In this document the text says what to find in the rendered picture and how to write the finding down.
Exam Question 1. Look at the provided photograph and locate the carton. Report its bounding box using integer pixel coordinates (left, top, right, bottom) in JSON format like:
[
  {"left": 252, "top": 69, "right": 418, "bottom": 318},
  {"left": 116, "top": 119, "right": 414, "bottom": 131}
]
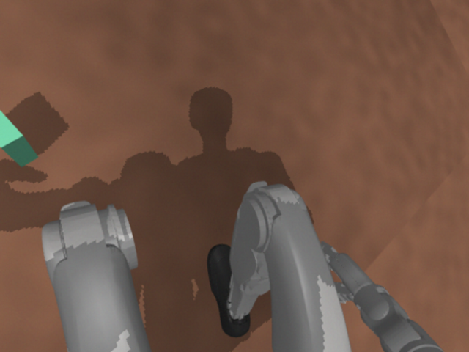
[{"left": 0, "top": 111, "right": 39, "bottom": 167}]

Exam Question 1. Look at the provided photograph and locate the right robot arm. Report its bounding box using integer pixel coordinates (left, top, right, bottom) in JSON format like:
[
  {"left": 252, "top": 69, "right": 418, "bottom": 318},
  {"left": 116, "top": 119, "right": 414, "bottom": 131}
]
[{"left": 353, "top": 284, "right": 444, "bottom": 352}]

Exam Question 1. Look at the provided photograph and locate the right robot hand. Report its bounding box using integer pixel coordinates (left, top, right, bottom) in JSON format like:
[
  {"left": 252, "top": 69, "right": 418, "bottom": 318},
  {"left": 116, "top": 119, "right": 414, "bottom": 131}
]
[{"left": 321, "top": 241, "right": 374, "bottom": 304}]

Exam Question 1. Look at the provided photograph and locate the right robot foot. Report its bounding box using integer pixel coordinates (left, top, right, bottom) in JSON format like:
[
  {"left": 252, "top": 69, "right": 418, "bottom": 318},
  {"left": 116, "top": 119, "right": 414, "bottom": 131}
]
[{"left": 207, "top": 244, "right": 251, "bottom": 337}]

